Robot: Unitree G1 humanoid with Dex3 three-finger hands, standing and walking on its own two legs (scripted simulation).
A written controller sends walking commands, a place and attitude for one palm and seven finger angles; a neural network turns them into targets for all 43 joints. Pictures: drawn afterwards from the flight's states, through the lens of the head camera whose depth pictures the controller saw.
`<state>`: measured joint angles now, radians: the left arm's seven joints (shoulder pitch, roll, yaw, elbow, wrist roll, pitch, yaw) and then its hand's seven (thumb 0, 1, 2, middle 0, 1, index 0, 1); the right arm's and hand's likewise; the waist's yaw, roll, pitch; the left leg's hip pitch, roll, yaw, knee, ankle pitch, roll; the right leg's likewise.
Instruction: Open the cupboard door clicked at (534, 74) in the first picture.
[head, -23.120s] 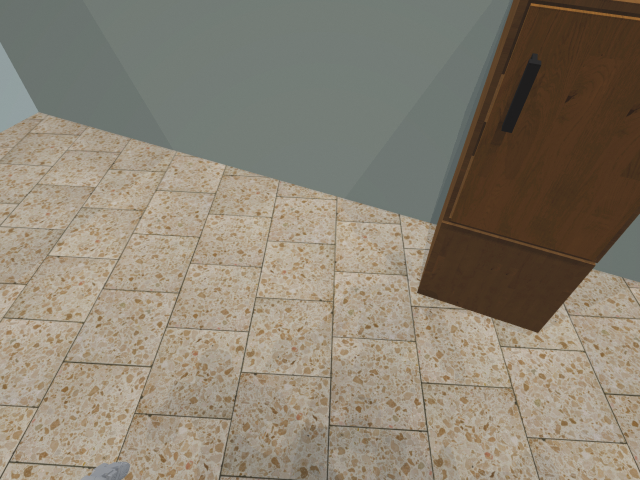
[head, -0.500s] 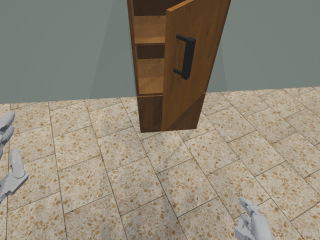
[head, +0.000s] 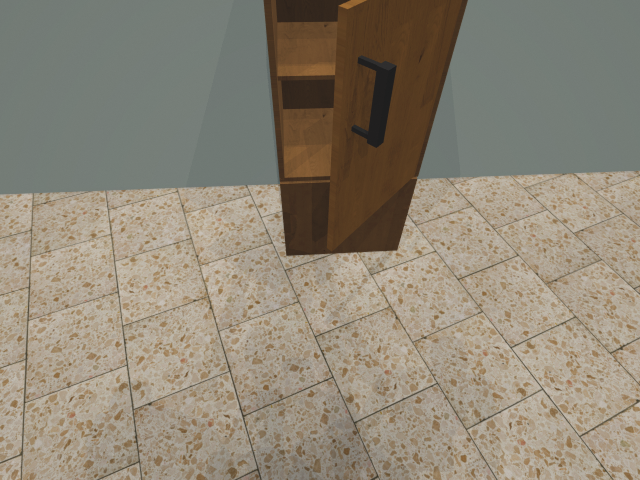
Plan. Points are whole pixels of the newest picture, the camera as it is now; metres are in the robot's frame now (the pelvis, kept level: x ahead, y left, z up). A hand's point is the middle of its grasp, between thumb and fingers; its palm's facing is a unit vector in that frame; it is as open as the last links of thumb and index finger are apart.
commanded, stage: let the arm hang, fingers relaxed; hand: left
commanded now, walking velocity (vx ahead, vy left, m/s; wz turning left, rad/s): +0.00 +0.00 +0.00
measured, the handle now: (370, 102) +0.71 -0.05 +0.08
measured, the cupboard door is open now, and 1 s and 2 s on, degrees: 45 45 45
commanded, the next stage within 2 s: look to check the result in 0.62 s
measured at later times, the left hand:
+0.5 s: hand out of the picture +0.11 +0.23 -0.15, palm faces -0.03 -0.95 -0.33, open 7.4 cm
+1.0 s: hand out of the picture +0.13 +0.22 -0.14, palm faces -0.03 -0.94 -0.35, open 7.4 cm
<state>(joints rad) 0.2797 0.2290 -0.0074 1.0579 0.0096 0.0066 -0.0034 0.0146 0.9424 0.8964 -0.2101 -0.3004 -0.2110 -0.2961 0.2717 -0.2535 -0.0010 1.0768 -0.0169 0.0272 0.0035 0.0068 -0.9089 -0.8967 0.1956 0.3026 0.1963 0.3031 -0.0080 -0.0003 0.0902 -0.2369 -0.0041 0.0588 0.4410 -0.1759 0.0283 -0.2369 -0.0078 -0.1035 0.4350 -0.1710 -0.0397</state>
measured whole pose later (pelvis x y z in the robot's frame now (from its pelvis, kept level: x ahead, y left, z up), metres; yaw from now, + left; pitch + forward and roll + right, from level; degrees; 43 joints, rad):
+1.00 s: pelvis +0.05 -0.02 +0.01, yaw +0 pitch -1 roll +1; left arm 0.10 0.31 0.01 1.14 0.01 -0.03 0.00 0.01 0.91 0.90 -0.20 -0.30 -0.21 -0.30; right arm 0.09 -0.32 0.00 1.13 -0.01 0.00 0.00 0.00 -0.91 -0.90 0.20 0.30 0.20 0.30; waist -0.01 0.03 0.07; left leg -0.10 0.01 0.06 0.28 -0.17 -0.01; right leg -0.11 0.02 -0.10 0.30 -0.18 -0.06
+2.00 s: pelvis +0.02 -0.04 -0.02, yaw -18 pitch +0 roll +1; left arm 0.16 0.24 0.08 0.94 0.02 0.04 -0.03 0.01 0.91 0.90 -0.20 -0.30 -0.20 -0.30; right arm 0.24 -0.21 -0.05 1.00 -0.02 0.04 -0.02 0.00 -0.90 -0.90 0.20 0.30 0.20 0.30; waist 0.00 0.02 0.12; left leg -0.26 0.17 0.28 0.70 -0.42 -0.05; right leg -0.31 -0.04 -0.01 0.63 -0.31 -0.01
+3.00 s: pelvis +0.07 -0.09 +0.00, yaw -55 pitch +2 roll -2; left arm 0.13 0.26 0.08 0.92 0.03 0.04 -0.08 0.02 0.91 0.90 -0.20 -0.30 -0.20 -0.30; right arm 0.30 -0.21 -0.02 0.91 -0.04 -0.05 -0.01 0.00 -0.91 -0.90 0.20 0.30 0.20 0.30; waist -0.01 -0.03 0.10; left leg -0.15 0.10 0.12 0.44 -0.31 -0.02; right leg -0.55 -0.03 -0.02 1.03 -0.37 0.02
